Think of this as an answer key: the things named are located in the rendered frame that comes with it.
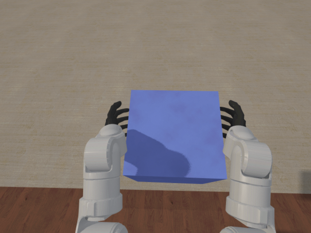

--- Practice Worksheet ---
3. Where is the carton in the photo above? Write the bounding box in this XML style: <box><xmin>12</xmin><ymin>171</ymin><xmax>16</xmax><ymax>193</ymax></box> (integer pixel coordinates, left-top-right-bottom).
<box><xmin>123</xmin><ymin>90</ymin><xmax>227</xmax><ymax>184</ymax></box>

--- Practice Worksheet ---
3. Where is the right robot hand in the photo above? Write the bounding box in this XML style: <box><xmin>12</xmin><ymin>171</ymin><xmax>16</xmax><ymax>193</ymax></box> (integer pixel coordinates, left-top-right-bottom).
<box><xmin>220</xmin><ymin>100</ymin><xmax>246</xmax><ymax>138</ymax></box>

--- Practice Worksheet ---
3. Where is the robot left upper arm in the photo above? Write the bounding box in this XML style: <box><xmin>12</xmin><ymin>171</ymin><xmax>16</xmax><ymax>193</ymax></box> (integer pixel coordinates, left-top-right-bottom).
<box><xmin>79</xmin><ymin>221</ymin><xmax>128</xmax><ymax>233</ymax></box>

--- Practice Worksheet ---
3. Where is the robot left forearm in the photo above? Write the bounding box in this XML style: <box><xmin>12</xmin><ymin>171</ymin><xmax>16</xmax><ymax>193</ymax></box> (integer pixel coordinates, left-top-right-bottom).
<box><xmin>75</xmin><ymin>124</ymin><xmax>127</xmax><ymax>233</ymax></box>

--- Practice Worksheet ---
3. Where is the left robot hand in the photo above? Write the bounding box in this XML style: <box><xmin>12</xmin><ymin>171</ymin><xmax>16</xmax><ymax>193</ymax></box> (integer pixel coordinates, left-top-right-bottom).
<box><xmin>105</xmin><ymin>101</ymin><xmax>129</xmax><ymax>136</ymax></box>

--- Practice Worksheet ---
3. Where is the robot right forearm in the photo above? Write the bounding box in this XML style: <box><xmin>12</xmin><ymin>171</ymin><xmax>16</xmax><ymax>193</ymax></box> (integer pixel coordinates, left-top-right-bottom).
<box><xmin>223</xmin><ymin>125</ymin><xmax>276</xmax><ymax>233</ymax></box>

